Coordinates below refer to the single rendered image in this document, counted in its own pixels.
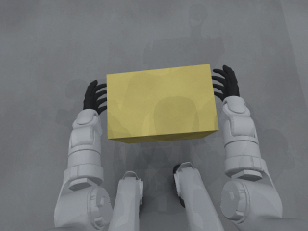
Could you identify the left robot hand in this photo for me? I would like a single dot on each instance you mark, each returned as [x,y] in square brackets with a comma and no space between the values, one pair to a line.
[90,101]

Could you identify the left robot upper arm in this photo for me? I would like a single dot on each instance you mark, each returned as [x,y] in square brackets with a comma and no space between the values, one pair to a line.
[87,209]

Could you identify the left robot forearm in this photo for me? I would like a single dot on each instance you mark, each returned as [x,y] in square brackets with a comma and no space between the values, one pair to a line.
[84,154]

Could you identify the right robot hand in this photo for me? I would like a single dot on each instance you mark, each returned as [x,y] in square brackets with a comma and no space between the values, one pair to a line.
[230,83]

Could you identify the robot shin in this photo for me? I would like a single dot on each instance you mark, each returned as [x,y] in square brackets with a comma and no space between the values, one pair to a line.
[128,174]
[187,164]

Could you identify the right robot shin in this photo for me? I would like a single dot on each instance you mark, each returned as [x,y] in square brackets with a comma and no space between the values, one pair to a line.
[187,164]

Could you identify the carton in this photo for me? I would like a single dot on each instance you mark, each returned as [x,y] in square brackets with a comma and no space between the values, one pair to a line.
[168,104]

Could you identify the left robot shin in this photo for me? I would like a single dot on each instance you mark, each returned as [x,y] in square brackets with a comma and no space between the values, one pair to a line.
[128,174]

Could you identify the right robot forearm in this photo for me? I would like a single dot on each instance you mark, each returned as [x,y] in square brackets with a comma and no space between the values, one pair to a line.
[242,152]

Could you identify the right robot upper arm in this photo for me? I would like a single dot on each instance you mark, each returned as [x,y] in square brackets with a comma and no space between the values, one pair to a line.
[254,206]

